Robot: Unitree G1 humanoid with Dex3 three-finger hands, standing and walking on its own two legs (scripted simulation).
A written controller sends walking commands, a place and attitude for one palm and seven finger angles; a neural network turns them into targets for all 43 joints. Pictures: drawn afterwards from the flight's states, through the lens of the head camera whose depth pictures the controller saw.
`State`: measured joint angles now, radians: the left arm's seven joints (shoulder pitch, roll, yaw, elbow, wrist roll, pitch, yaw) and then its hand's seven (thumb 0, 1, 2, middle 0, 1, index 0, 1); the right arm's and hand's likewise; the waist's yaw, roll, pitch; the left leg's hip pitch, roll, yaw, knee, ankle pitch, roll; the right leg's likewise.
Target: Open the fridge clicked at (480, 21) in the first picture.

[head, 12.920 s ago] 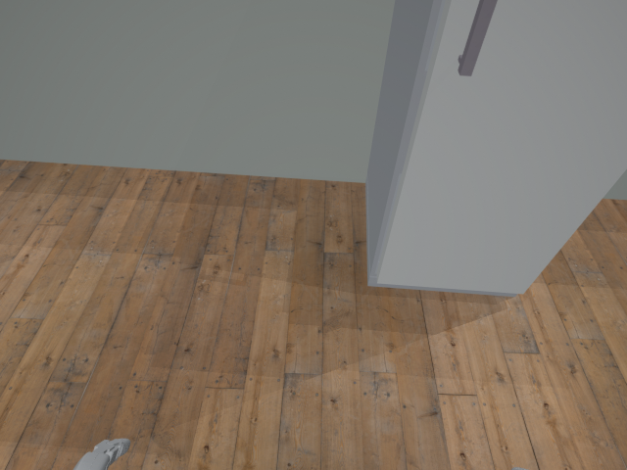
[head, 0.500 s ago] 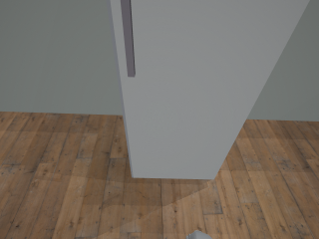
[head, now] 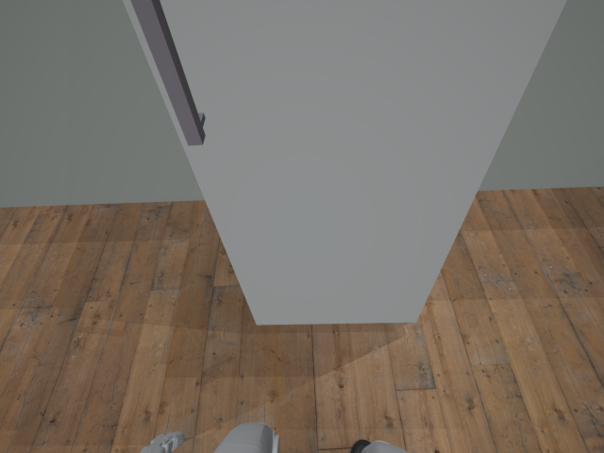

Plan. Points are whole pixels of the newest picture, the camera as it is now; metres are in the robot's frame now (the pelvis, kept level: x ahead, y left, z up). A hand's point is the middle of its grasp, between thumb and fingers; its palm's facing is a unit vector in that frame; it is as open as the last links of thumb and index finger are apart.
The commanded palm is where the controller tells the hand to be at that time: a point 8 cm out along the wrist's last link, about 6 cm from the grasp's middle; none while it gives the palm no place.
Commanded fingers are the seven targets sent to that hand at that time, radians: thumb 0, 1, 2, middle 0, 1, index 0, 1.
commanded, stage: come to a stop and stand still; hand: left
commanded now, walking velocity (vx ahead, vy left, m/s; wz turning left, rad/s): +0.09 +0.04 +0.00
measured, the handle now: (163, 29) +0.52 +0.18 +0.28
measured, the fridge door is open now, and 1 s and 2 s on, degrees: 0 0 0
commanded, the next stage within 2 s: look again from close up in 1.32 s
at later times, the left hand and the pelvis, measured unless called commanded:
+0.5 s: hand out of the picture -0.08 +0.25 -0.17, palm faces +0.02 -0.99 -0.16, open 7.4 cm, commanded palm none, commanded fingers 0.00 0.90 0.90 -0.20 -0.30 -0.20 -0.30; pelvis -0.05 +0.06 +0.02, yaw -1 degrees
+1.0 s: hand out of the picture +0.04 +0.17 -0.16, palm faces +0.02 -0.97 -0.22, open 7.1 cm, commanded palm none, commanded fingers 0.00 0.90 0.90 -0.20 -0.30 -0.20 -0.30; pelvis -0.03 -0.01 +0.01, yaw -1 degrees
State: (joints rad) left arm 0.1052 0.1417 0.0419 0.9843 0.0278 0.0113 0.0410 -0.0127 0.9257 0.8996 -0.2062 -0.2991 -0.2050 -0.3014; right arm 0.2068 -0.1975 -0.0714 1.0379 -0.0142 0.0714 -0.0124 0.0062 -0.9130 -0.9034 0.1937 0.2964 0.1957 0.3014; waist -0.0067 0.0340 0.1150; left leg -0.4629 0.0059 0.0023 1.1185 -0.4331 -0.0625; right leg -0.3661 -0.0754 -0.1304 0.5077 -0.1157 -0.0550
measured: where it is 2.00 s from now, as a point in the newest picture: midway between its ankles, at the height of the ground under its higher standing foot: outside the picture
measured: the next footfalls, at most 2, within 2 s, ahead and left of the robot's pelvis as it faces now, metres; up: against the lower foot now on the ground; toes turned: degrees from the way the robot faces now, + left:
left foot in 0.20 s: -0.02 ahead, +0.14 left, +0.00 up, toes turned +1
right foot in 0.72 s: -0.01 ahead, -0.10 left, +0.00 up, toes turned -5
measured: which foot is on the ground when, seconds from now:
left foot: up 0.00-0.18, down 0.20-1.00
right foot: down 0.00-0.20, up 0.22-0.70, down 0.72-1.00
